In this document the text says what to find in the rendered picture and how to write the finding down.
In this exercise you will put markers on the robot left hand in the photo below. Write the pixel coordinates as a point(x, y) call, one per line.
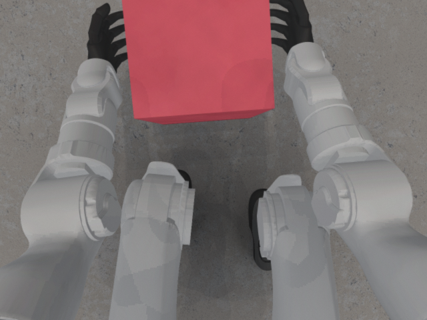
point(100, 43)

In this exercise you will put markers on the right robot thigh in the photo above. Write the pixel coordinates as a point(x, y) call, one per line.
point(304, 286)

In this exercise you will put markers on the left robot forearm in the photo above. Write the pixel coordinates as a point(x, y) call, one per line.
point(88, 128)

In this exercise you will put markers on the left robot thigh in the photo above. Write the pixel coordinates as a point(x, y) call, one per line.
point(146, 275)

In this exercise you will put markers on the carton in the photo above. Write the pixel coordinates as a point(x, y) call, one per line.
point(199, 60)

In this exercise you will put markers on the right robot forearm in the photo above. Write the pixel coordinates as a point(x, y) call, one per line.
point(325, 115)

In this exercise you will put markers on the robot right hand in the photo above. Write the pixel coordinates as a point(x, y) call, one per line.
point(298, 28)

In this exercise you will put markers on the robot left upper arm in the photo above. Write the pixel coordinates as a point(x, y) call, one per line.
point(65, 221)

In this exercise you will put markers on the robot thigh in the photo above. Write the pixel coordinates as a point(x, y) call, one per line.
point(304, 286)
point(146, 275)

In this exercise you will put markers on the robot right upper arm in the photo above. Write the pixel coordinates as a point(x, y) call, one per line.
point(368, 203)

